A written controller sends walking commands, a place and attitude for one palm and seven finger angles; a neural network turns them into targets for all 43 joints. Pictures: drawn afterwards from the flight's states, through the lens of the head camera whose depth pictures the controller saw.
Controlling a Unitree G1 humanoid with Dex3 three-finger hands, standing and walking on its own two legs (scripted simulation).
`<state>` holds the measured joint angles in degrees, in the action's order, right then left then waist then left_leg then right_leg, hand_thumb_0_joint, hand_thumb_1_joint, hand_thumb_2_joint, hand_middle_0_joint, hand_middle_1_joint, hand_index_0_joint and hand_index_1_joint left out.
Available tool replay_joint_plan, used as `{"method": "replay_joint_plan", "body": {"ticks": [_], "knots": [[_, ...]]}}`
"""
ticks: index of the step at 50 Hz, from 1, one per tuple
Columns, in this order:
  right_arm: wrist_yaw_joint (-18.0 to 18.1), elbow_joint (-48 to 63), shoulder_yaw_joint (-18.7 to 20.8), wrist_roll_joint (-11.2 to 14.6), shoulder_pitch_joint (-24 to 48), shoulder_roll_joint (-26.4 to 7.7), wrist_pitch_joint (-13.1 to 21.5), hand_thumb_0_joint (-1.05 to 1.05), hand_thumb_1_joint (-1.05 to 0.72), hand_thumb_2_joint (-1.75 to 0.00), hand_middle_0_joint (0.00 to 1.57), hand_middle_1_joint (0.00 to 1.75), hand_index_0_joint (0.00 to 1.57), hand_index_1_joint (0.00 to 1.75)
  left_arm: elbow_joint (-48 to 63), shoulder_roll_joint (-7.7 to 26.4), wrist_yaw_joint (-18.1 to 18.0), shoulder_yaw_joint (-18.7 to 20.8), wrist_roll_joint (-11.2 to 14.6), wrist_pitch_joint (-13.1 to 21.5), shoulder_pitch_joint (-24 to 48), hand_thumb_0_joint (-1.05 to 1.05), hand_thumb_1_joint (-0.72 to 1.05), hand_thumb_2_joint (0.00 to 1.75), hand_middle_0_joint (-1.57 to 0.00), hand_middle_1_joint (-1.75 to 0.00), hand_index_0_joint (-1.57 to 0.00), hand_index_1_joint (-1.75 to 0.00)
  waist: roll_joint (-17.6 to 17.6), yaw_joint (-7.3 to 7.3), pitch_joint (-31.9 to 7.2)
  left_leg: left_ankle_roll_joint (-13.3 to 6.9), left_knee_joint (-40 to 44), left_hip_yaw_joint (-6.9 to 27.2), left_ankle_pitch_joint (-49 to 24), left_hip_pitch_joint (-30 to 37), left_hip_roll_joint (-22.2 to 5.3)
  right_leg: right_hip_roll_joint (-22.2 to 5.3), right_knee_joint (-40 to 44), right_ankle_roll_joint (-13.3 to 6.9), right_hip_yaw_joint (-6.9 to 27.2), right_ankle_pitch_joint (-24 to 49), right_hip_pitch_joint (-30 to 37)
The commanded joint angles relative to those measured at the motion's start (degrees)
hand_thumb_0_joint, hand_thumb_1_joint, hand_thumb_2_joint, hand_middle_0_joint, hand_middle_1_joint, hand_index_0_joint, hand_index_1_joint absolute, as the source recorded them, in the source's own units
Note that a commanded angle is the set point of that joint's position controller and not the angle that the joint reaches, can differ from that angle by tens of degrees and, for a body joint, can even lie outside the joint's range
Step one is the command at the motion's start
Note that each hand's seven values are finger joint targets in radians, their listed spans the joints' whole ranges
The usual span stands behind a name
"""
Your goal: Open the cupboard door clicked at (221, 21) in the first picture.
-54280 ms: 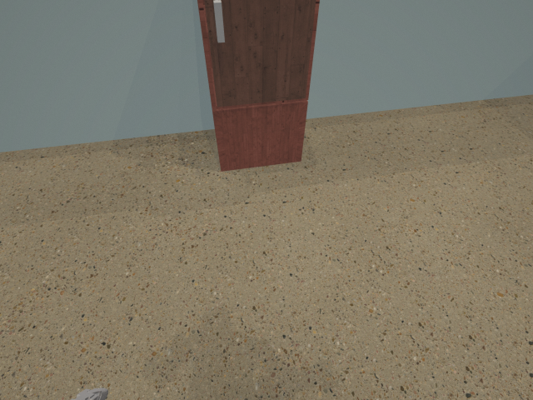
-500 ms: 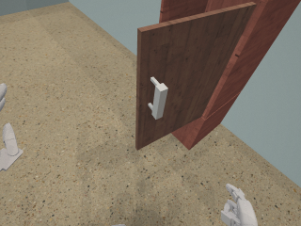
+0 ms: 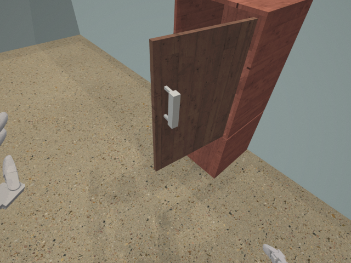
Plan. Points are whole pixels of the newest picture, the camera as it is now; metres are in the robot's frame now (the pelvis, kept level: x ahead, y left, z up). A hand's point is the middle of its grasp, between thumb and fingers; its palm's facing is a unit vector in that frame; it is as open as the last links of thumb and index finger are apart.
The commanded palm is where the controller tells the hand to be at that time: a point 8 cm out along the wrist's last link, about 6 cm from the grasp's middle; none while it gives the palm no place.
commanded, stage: stop stepping back and stand still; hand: left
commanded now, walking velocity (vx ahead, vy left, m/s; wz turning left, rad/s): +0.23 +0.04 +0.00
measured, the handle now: (170, 106) +0.58 +0.07 +0.04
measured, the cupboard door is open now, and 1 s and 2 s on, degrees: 82 82 82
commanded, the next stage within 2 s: let the arm hang, fingers relaxed in 0.60 s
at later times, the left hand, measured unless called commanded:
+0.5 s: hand (36, 197) +0.17 +0.24 +0.16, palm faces +0.46 -0.75 -0.47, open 7.4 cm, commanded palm +0.12 +0.27 +0.18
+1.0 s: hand out of the picture +0.03 +0.17 -0.16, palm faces -0.03 -0.98 -0.18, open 7.4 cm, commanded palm none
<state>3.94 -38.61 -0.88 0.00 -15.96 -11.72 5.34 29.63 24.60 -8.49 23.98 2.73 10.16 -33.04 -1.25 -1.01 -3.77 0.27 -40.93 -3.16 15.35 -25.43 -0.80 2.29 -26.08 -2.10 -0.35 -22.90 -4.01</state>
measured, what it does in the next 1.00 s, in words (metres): steps on the spot: left foot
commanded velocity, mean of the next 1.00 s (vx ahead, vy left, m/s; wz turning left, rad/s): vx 0.01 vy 0.00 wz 0.00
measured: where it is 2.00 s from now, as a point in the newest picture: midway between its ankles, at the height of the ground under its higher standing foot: outside the picture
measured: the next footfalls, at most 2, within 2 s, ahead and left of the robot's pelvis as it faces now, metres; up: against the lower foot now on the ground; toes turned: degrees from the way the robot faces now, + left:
left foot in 0.04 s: +0.03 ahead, +0.11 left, +0.00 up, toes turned +2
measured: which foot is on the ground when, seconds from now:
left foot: up 0.00-0.02, down 0.04-1.00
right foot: down 0.00-1.00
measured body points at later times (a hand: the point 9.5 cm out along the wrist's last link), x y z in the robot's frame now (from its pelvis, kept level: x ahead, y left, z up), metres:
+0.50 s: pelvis -0.02 -0.03 +0.01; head -0.02 -0.04 +0.46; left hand +0.14 +0.28 +0.19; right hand +0.12 -0.26 -0.10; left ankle -0.01 +0.11 -0.71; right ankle -0.04 -0.09 -0.73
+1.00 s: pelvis -0.05 -0.01 +0.00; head -0.03 +0.00 +0.45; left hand +0.03 +0.22 -0.14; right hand +0.04 -0.27 -0.13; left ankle -0.01 +0.11 -0.73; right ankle -0.04 -0.09 -0.73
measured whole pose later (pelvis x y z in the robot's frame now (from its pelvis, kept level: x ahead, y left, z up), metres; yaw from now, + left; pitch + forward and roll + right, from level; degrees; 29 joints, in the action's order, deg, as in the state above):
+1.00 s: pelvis -0.05 -0.01 +0.00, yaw +1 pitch -1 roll +0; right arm 0.0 -54.1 -0.9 -2.0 -9.9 -14.7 -1.0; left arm -51.2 11.2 0.6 -1.1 -1.1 -3.2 -12.3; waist -0.7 1.6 3.2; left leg -0.5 -30.3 -1.2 12.0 -17.3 -0.2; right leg 0.3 -30.8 -2.9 -6.3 -15.9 -14.2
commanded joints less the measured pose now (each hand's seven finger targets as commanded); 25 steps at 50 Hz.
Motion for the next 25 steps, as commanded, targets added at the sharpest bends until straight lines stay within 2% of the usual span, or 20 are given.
{"method": "replay_joint_plan", "body": {"ticks": [1, 2, 3, 4, 5, 6, 7, 8, 10, 11, 12, 13, 14, 15, 16, 17, 19, 21, 23, 25], "knots": [[2.0, 9.2, 3.0, 0.5, 8.4, -7.5, 4.4, 0.0, -0.9, -0.9, 0.2, 0.3, 0.2, 0.3, 4.5, 9.5, -2.0, 5.0, -1.0, 3.1, 12.6, 0.0, 0.9, 0.9, -0.2, -0.3, -0.2, -0.3, 1.7, 2.06, 5.6, -2.4, 11.9, -0.8, -1.5, 12.7, -0.8, -11.8, 0.2, -2.7, 5.2, 15.6, -12.8], [2.1, 9.7, 3.3, 0.5, 7.7, -8.2, 4.7, 0.0, -0.9, -0.9, 0.2, 0.3, 0.2, 0.3, 6.6, 9.6, -1.9, 5.2, -1.1, 3.6, 13.0, 0.0, 0.9, 0.9, -0.2, -0.3, -0.2, -0.3, 6.0, 2.22, 3.7, -4.1, 14.1, 3.2, -4.8, 16.3, -3.0, -8.7, -6.0, -0.8, 3.8, 18.3, -13.7], [2.1, 10.3, 3.6, 0.6, 7.0, -8.8, 4.8, 0.0, -0.9, -0.9, 0.2, 0.3, 0.2, 0.3, 7.4, 9.5, -1.9, 5.8, -1.0, 4.0, 11.9, 0.0, 0.9, 0.9, -0.2, -0.3, -0.2, -0.3, 10.1, 2.2, 1.8, -6.7, 15.0, 10.3, -11.5, 19.9, -7.5, -4.6, -12.3, 1.4, 1.3, 17.8, -16.5], [1.8, 9.6, 3.0, -0.1, 5.6, -7.5, 5.3, 0.0, -0.9, -0.9, 0.2, 0.3, 0.2, 0.3, 9.6, 11.0, -2.1, 7.4, -1.0, 4.8, 10.3, 0.0, 0.9, 0.9, -0.2, -0.3, -0.2, -0.3, 16.6, 2.76, -1.4, -9.8, 19.2, 22.4, -16.5, 24.4, -12.8, -1.4, -20.9, 2.4, -2.6, 4.0, -22.0], [1.4, 9.3, 3.3, -0.9, 6.2, -7.3, 6.0, 0.0, -0.9, -0.9, 0.2, 0.3, 0.2, 0.3, 12.0, 11.1, -2.0, 7.0, -1.1, 5.2, 10.1, 0.0, 0.9, 0.9, -0.2, -0.3, -0.2, -0.3, 15.8, 2.74, -1.7, -11.1, 24.5, 29.0, -11.7, 21.2, -17.1, -1.2, -28.4, 2.2, -0.1, -8.8, -22.0], [1.1, 9.0, 3.5, -1.1, 6.8, -7.0, 6.9, 0.0, -0.9, -0.9, 0.2, 0.3, 0.2, 0.3, 13.2, 12.5, -1.9, 8.2, -1.2, 5.6, 9.8, 0.0, 0.9, 0.9, -0.2, -0.3, -0.2, -0.3, 10.9, 1.72, -0.6, -12.0, 26.5, 29.9, -4.7, 16.5, -18.2, -2.5, -29.6, 2.0, 2.0, -10.3, -20.3], [0.8, 8.6, 3.6, -1.0, 6.7, -7.1, 7.1, 0.0, -0.9, -0.9, 0.2, 0.3, 0.2, 0.3, 11.9, 11.6, -2.1, 8.7, -1.1, 5.1, 6.5, 0.0, 0.9, 0.9, -0.2, -0.3, -0.2, -0.3, 8.2, 1.76, 0.5, -12.0, 27.2, 26.2, -0.9, 12.3, -17.6, -3.3, -27.9, 2.1, 2.0, -7.9, -18.0], [0.5, 8.5, 3.6, -0.7, 7.2, -6.9, 7.2, 0.0, -0.9, -0.9, 0.2, 0.3, 0.2, 0.3, 11.8, 10.2, -2.1, 8.3, -1.2, 4.8, 3.6, 0.0, 0.9, 0.9, -0.2, -0.3, -0.2, -0.3, 8.7, 1.46, 0.6, -10.3, 28.0, 20.1, 2.5, 9.2, -15.1, -3.3, -24.5, 2.3, 0.2, -5.4, -14.6], [0.4, 9.2, 3.1, -0.6, 8.1, -6.6, 6.9, 0.0, -0.9, -0.9, 0.2, 0.3, 0.2, 0.3, 10.7, 10.1, -2.5, 9.4, -1.2, 4.5, -0.3, 0.0, 0.9, 0.9, -0.2, -0.3, -0.2, -0.3, 13.8, 1.18, 1.2, -7.3, 30.8, 12.0, 12.5, 1.2, -11.8, -2.3, -16.7, 2.2, -3.9, -3.5, -5.8], [0.5, 9.8, 3.1, -0.5, 8.0, -6.9, 6.6, 0.0, -0.9, -0.9, 0.2, 0.3, 0.2, 0.3, 10.5, 10.8, -2.6, 10.2, -1.2, 4.4, -1.4, 0.0, 0.9, 0.9, -0.2, -0.3, -0.2, -0.3, 16.1, 0.81, 1.3, -5.7, 31.3, 9.2, 15.9, -1.6, -10.0, -1.5, -12.6, 1.9, -5.8, -2.1, -1.7], [0.6, 10.3, 3.0, -0.5, 8.0, -6.7, 6.2, 0.0, -0.9, -0.9, 0.2, 0.3, 0.2, 0.3, 9.2, 9.4, -2.5, 9.1, -1.3, 4.5, -1.4, 0.0, 0.9, 0.9, -0.2, -0.3, -0.2, -0.3, 15.5, 1.34, 2.3, -4.7, 30.2, 7.9, 18.5, -5.0, -9.4, -1.4, -8.3, 1.8, -6.7, -0.1, 1.9], [0.7, 10.5, 2.9, -0.4, 7.6, -6.7, 5.8, 0.0, -0.9, -0.9, 0.2, 0.3, 0.2, 0.3, 7.2, 9.4, -2.4, 9.3, -1.4, 4.5, -1.4, 0.0, 0.9, 0.9, -0.2, -0.3, -0.2, -0.3, 12.5, 1.41, 2.4, -3.7, 27.5, 6.5, 18.4, -6.4, -8.1, -1.8, -3.4, 1.6, -6.2, 1.8, 4.3], [0.8, 10.6, 3.0, -0.3, 7.5, -6.5, 5.3, 0.0, -0.9, -0.9, 0.2, 0.3, 0.2, 0.3, 5.5, 9.4, -2.2, 9.0, -1.5, 4.5, -0.9, 0.0, 0.9, 0.9, -0.2, -0.3, -0.2, -0.3, 7.2, 1.65, 3.2, -2.3, 21.5, 4.0, 15.4, -5.6, -5.5, -3.5, 2.8, 0.8, -2.8, 2.1, 2.6], [0.7, 10.7, 3.3, -0.5, 7.4, -6.2, 4.6, 0.0, -0.9, -0.9, 0.2, 0.3, 0.2, 0.3, 3.9, 10.1, -1.9, 9.2, -1.5, 4.5, 0.3, 0.0, 0.9, 0.9, -0.2, -0.3, -0.2, -0.3, -1.4, 2.12, 4.1, -0.7, 10.1, 2.1, 10.9, -3.0, -2.4, -9.6, 10.4, -2.2, 8.3, -2.8, -4.2], [0.5, 10.6, 3.6, -0.3, 7.5, -6.4, 4.5, 0.0, -0.9, -0.9, 0.2, 0.3, 0.2, 0.3, 4.5, 10.5, -1.6, 9.1, -1.1, 4.2, 2.1, 0.0, 0.9, 0.9, -0.2, -0.3, -0.2, -0.3, -7.4, 1.65, 3.5, 0.3, -0.9, 1.7, 8.2, -0.4, 0.0, -17.7, 17.1, -5.6, 21.5, -10.4, -12.4], [0.4, 9.5, 3.7, -0.1, 6.9, -6.1, 4.6, 0.0, -0.9, -0.9, 0.2, 0.3, 0.2, 0.3, 4.3, 9.2, -1.5, 7.5, -0.8, 3.8, 3.8, 0.0, 0.9, 0.9, -0.2, -0.3, -0.2, -0.3, -10.3, 1.58, 5.1, 0.3, -8.8, 3.3, 7.1, -0.4, -0.1, -20.0, 17.6, -6.9, 24.2, -6.2, -14.5], [0.3, 8.3, 3.1, -0.1, 5.7, -6.1, 5.0, 0.0, -0.9, -0.9, 0.2, 0.3, 0.2, 0.3, 2.1, 8.6, -1.5, 6.9, -1.1, 4.6, 6.1, 0.0, 0.9, 0.9, -0.2, -0.3, -0.2, -0.3, -6.6, 2.43, 2.8, 0.3, -9.5, 4.3, 5.7, -2.6, -1.6, -18.6, 11.0, -6.5, 15.5, 11.3, -7.4], [0.9, 8.6, 2.5, 0.1, 8.2, -5.5, 5.5, 0.0, -0.9, -0.9, 0.2, 0.3, 0.2, 0.3, 2.7, 8.7, -1.7, 6.0, -1.7, 4.9, 9.7, 0.0, 0.9, 0.9, -0.2, -0.3, -0.2, -0.3, -3.8, 1.62, 1.7, -0.1, -2.3, 2.0, 5.1, 1.1, -1.3, -16.1, 6.9, -5.0, 9.9, 24.6, -4.6], [1.3, 9.1, 2.3, -0.1, 8.5, -5.3, 5.8, 0.0, -0.9, -0.9, 0.2, 0.3, 0.2, 0.3, 3.1, 7.5, -1.8, 4.8, -1.8, 4.7, 9.6, 0.0, 0.9, 0.9, -0.2, -0.3, -0.2, -0.3, -4.3, 0.98, 1.3, -0.8, 5.3, 0.2, 2.0, 4.8, -0.2, -14.3, 5.6, -3.8, 8.0, 28.0, -3.5], [1.2, 9.3, 2.6, -0.3, 8.1, -5.8, 6.0, 0.0, -0.9, -0.9, 0.2, 0.3, 0.2, 0.3, 5.7, 7.9, -1.9, 5.0, -1.6, 4.7, 9.3, 0.0, 0.9, 0.9, -0.2, -0.3, -0.2, -0.3, -2.3, 0.87, 0.6, -1.3, 13.8, 0.6, -4.6, 11.4, -0.1, -12.3, 4.6, -1.2, 7.1, 26.2, -4.9]]}}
